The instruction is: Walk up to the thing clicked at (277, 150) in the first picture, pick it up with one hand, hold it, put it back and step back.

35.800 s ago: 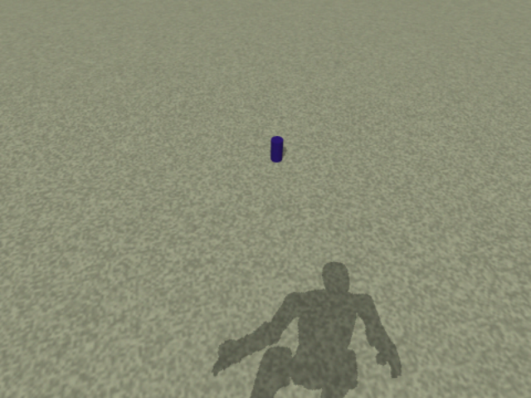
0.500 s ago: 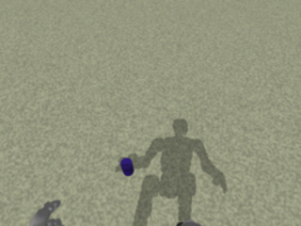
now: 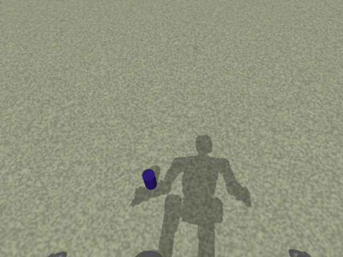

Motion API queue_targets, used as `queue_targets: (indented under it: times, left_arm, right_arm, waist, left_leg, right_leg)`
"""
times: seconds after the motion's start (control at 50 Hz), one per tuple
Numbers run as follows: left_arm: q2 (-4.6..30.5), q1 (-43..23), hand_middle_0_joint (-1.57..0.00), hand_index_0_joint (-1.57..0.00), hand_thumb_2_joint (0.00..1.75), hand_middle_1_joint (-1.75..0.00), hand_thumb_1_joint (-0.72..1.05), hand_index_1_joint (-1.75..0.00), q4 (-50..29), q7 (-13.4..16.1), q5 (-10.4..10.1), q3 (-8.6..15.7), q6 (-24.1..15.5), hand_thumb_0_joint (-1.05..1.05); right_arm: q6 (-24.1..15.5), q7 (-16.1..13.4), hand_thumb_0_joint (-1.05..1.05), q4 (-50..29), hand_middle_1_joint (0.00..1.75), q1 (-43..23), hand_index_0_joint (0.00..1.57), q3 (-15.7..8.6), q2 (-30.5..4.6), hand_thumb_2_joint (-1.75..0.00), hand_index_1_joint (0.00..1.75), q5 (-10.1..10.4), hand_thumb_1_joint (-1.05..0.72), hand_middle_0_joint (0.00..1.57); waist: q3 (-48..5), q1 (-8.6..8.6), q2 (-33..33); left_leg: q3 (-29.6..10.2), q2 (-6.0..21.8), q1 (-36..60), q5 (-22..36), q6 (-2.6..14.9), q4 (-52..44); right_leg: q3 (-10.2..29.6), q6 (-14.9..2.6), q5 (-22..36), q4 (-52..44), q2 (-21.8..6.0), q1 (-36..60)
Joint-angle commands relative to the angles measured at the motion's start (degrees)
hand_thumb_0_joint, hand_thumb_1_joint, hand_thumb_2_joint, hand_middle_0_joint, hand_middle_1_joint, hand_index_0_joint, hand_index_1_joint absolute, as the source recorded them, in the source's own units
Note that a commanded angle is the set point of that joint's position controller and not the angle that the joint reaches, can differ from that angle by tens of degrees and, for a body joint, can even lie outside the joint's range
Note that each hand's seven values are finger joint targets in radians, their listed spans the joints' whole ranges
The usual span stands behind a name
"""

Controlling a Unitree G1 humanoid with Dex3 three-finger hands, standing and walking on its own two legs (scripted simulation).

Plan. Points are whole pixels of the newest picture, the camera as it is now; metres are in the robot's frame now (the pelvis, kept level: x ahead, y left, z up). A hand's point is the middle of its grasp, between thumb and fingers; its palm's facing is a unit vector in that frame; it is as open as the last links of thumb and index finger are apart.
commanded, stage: step back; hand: left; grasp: from the side
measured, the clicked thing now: (149, 179) +0.58 +0.18 -0.69
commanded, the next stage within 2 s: none
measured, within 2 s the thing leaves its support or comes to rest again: neither
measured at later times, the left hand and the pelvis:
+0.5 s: hand out of the picture -0.04 +0.31 -0.16, palm faces -0.02 -0.93 -0.35, open 7.4 cm; pelvis -0.13 +0.04 +0.01, yaw -1 degrees
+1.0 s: hand out of the picture -0.18 +0.25 -0.13, palm faces -0.04 -0.90 -0.43, open 7.4 cm; pelvis -0.30 -0.02 +0.00, yaw -1 degrees
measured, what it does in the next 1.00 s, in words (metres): walks backwards: left foot, then right foot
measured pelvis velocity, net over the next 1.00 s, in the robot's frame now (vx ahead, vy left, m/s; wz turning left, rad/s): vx -0.30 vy -0.02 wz -0.02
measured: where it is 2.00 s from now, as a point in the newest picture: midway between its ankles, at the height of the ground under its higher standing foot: outside the picture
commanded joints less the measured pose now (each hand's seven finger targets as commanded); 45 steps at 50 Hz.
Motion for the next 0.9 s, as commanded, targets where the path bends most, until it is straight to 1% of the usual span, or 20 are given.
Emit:
queue_targets:
  times: [0.0,0.06,0.14,0.2,0.22,0.24,0.26,0.28,0.34,0.36,0.44,0.54,0.62,0.68,0.7,0.72,0.74,0.76,0.82,0.88]
  left_arm:
    - [13.4,-2.4,-0.20,-0.20,0.90,-0.30,0.90,-0.30,-7.2,1.6,-0.9,4.3,-1.6,0.00]
    - [12.9,-0.5,-0.20,-0.20,0.90,-0.30,0.90,-0.30,-8.1,1.5,0.0,4.0,-0.8,0.00]
    - [13.7,0.2,-0.20,-0.20,0.90,-0.30,0.90,-0.30,-9.3,1.4,0.3,4.4,0.2,0.00]
    - [14.1,-1.6,-0.20,-0.20,0.90,-0.30,0.90,-0.30,-10.4,0.7,-0.9,4.1,1.5,0.00]
    - [12.1,-0.4,-0.20,-0.20,0.90,-0.30,0.90,-0.30,-10.9,0.5,-1.1,3.6,1.8,0.00]
    - [9.6,-0.1,-0.20,-0.20,0.90,-0.30,0.90,-0.30,-11.1,0.6,-1.1,3.2,1.7,0.00]
    - [12.8,-3.9,-0.20,-0.20,0.90,-0.30,0.90,-0.30,-11.2,1.6,-0.1,4.6,1.6,0.00]
    - [14.4,-4.7,-0.20,-0.20,0.90,-0.30,0.90,-0.30,-10.6,1.7,0.2,5.0,1.5,0.00]
    - [13.3,3.8,-0.20,-0.20,0.90,-0.30,0.90,-0.30,-7.1,0.6,-1.2,5.4,1.7,0.00]
    - [13.2,3.9,-0.20,-0.20,0.90,-0.30,0.90,-0.30,-7.1,0.3,-0.9,5.5,1.8,0.00]
    - [12.5,2.5,-0.20,-0.20,0.90,-0.30,0.90,-0.30,-8.3,0.3,-0.2,5.4,1.4,0.00]
    - [12.8,2.3,-0.20,-0.20,0.90,-0.30,0.90,-0.30,-8.0,-0.3,-0.4,5.1,1.5,0.00]
    - [13.0,8.8,-0.20,-0.20,0.90,-0.30,0.90,-0.30,-5.2,-1.2,-0.3,5.2,1.6,0.00]
    - [13.3,15.0,-0.20,-0.20,0.90,-0.30,0.90,-0.30,-1.2,-1.7,0.1,6.1,1.5,0.00]
    - [16.1,13.7,-0.20,-0.20,0.90,-0.30,0.90,-0.30,-2.2,-1.8,1.0,6.8,1.3,0.00]
    - [21.9,8.8,-0.20,-0.20,0.90,-0.30,0.90,-0.30,-5.4,-2.0,1.1,7.8,1.4,0.00]
    - [25.6,2.9,-0.20,-0.20,0.90,-0.30,0.90,-0.30,-8.0,-1.5,1.8,8.2,1.5,0.00]
    - [23.5,-0.7,-0.20,-0.20,0.90,-0.30,0.90,-0.30,-9.2,-1.3,1.5,7.4,1.4,0.00]
    - [15.0,-7.5,-0.20,-0.20,0.90,-0.30,0.90,-0.30,-10.3,-0.6,0.9,5.8,0.9,0.00]
    - [14.1,-1.7,-0.20,-0.20,0.90,-0.30,0.90,-0.30,-10.6,-0.2,1.6,5.6,0.8,0.00]
  right_arm:
    - [-1.5,-0.6,0.00,-2.8,0.30,4.1,0.20,-2.9,-12.3,-0.90,0.30,0.1,-0.90,0.20]
    - [-2.0,-1.0,0.00,-3.7,0.30,4.1,0.20,-2.1,-11.6,-0.90,0.30,-0.2,-0.90,0.20]
    - [-2.7,-1.1,0.00,-4.1,0.30,5.6,0.20,-2.3,-10.8,-0.90,0.30,-0.9,-0.90,0.20]
    - [-3.6,-1.0,0.00,-2.2,0.30,9.7,0.20,-3.4,-11.0,-0.90,0.30,-2.1,-0.90,0.20]
    - [-3.8,-0.9,0.00,-3.0,0.30,8.6,0.20,-4.4,-13.6,-0.90,0.30,-3.0,-0.90,0.20]
    - [-3.8,-0.7,0.00,-3.6,0.30,6.6,0.20,-5.7,-19.9,-0.90,0.30,-3.9,-0.90,0.20]
    - [-3.7,-0.3,0.00,-4.9,0.30,5.2,0.20,-6.2,-23.3,-0.90,0.30,-2.8,-0.90,0.20]
    - [-4.1,-0.5,0.00,-5.4,0.30,2.2,0.20,-6.1,-22.4,-0.90,0.30,-2.8,-0.90,0.20]
    - [-4.5,-0.9,0.00,-6.5,0.30,-3.3,0.20,-4.1,-14.8,-0.90,0.30,-3.3,-0.90,0.20]
    - [-4.6,-1.0,0.00,-6.1,0.30,-0.6,0.20,-4.2,-13.9,-0.90,0.30,-2.9,-0.90,0.20]
    - [-4.6,-1.3,0.00,-6.1,0.30,5.7,0.20,-4.8,-14.2,-0.90,0.30,-2.2,-0.90,0.20]
    - [-4.3,-1.3,0.00,-7.6,0.30,6.6,0.20,-5.6,-16.6,-0.90,0.30,-2.5,-0.90,0.20]
    - [-3.5,-1.2,0.00,-9.1,0.30,2.1,0.20,-6.0,-18.8,-0.90,0.30,-2.5,-0.90,0.20]
    - [-2.3,-1.2,0.00,-8.9,0.30,0.1,0.20,-5.1,-17.3,-0.90,0.30,-2.2,-0.90,0.20]
    - [-2.1,-1.2,0.00,-8.9,0.30,1.6,0.20,-4.3,-14.9,-0.90,0.30,-1.7,-0.90,0.20]
    - [-2.3,-1.9,0.00,-9.9,0.30,0.1,0.20,-3.9,-11.8,-0.90,0.30,-1.1,-0.90,0.20]
    - [-2.2,-2.8,0.00,-9.0,0.30,-0.5,0.20,-5.2,-15.2,-0.90,0.30,-1.5,-0.90,0.20]
    - [-2.2,-2.6,0.00,-7.4,0.30,1.6,0.20,-5.7,-17.0,-0.90,0.30,-1.3,-0.90,0.20]
    - [-2.5,-2.1,0.00,-3.7,0.30,9.1,0.20,-4.0,-13.3,-0.90,0.30,-0.7,-0.90,0.20]
    - [-3.6,-2.3,0.00,-4.1,0.30,9.3,0.20,-2.8,-12.5,-0.90,0.30,-0.7,-0.90,0.20]
  waist:
    - [-12.5,-0.31,-7.5]
    - [-13.4,1.00,-7.2]
    - [-15.2,0.93,-13.6]
    - [-15.8,-1.61,-11.7]
    - [-15.7,-0.98,-5.7]
    - [-13.4,-0.63,9.0]
    - [-11.4,-3.82,10.3]
    - [-9.0,-3.04,9.9]
    - [-8.8,3.48,4.3]
    - [-9.5,2.64,3.7]
    - [-13.0,-1.41,6.1]
    - [-14.6,-3.36,8.3]
    - [-16.8,-0.41,11.3]
    - [-16.1,2.47,7.5]
    - [-13.3,2.29,-2.1]
    - [-8.6,3.18,-17.7]
    - [-5.2,3.94,-20.6]
    - [-1.7,1.80,-18.8]
    - [-3.8,-2.99,-11.4]
    - [-7.9,0.36,-13.3]
  left_leg:
    - [-6.6,-2.4,-2.0,-2.6,-1.69,13.7]
    - [-3.0,-2.3,-2.7,0.3,-2.37,6.1]
    - [0.7,2.7,-0.6,2.6,-2.41,-15.4]
    - [3.2,2.2,10.0,22.1,-1.79,-34.1]
    - [-6.4,8.4,14.3,22.6,0.13,-34.4]
    - [-24.0,21.5,16.5,28.8,5.18,-37.7]
    - [-29.7,29.7,4.2,29.0,14.50,-38.8]
    - [-31.7,30.8,-0.2,25.7,16.67,-40.2]
    - [-9.8,17.9,8.4,37.1,9.22,-33.5]
    - [-9.0,16.4,10.9,37.7,7.99,-32.3]
    - [-9.9,18.2,21.1,42.2,11.14,-29.0]
    - [-10.4,20.5,19.3,33.9,13.03,-29.5]
    - [-9.4,20.9,11.0,25.4,10.84,-29.2]
    - [-5.8,16.0,-1.4,17.0,5.60,-24.0]
    - [-3.1,9.8,-8.2,7.2,2.55,-16.6]
    - [0.6,-1.6,-14.6,-2.7,-1.29,-3.7]
    - [-3.4,0.1,-8.7,-5.1,-2.11,8.5]
    - [-5.4,1.4,-3.7,-2.6,-2.00,13.3]
    - [-4.9,-2.7,-5.9,5.4,-1.51,15.7]
    - [-2.6,-1.4,-8.5,4.0,-2.63,7.1]
  right_leg:
    - [13.2,-12.20,39.1,-9.7,-16.9,4.9]
    - [9.4,-9.69,36.4,-8.1,-12.5,8.3]
    - [9.5,-8.52,31.7,-5.0,-13.4,13.8]
    - [8.2,-4.34,22.4,1.9,-10.2,6.6]
    - [8.0,-2.15,12.1,5.6,-6.4,-2.3]
    - [4.5,0.38,-11.0,16.3,3.6,-15.6]
    - [7.9,1.80,-21.0,26.7,3.5,-10.7]
    - [9.8,1.89,-18.8,33.7,1.5,-9.8]
    - [10.6,1.38,-9.3,39.7,3.6,-15.2]
    - [10.0,1.81,-8.0,38.6,3.9,-15.8]
    - [8.5,4.88,-9.3,33.1,2.4,-17.1]
    - [5.3,5.42,-12.1,21.0,-0.7,-11.5]
    - [0.6,2.99,-10.4,6.5,-4.1,-0.6]
    - [-1.6,0.71,-0.9,-8.1,-3.5,11.5]
    - [9.0,-1.70,-7.8,-13.5,-8.7,10.0]
    - [25.2,-7.60,-13.9,-19.5,-19.6,-0.1]
    - [32.7,-14.62,-17.0,-24.4,-27.1,-14.0]
    - [30.0,-13.74,-20.0,-26.3,-26.5,-22.4]
    - [7.1,-6.62,-0.7,-15.8,-13.4,-11.3]
    - [6.5,-7.56,11.3,-11.3,-12.7,1.7]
